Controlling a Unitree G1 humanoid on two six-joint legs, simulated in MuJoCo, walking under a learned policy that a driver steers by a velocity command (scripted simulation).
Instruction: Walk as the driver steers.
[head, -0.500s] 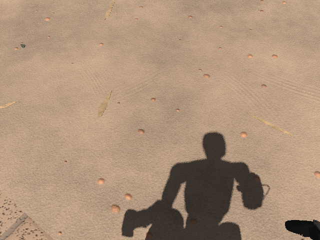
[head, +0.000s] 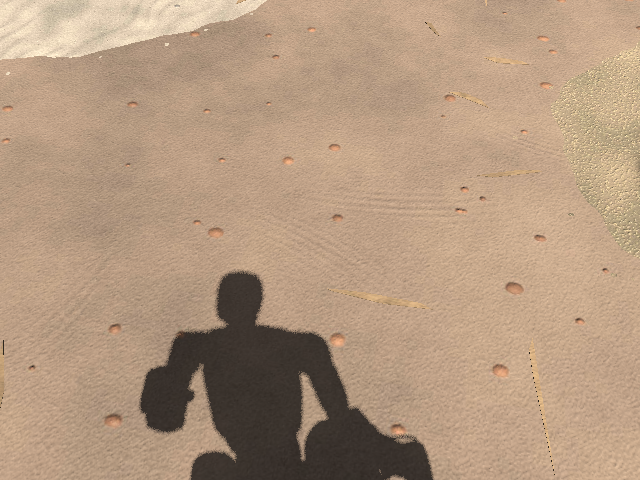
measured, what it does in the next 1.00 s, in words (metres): walks ahead: right foot, then left foot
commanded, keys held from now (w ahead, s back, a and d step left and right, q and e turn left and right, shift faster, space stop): w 0.46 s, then w+q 0.44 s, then q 0.10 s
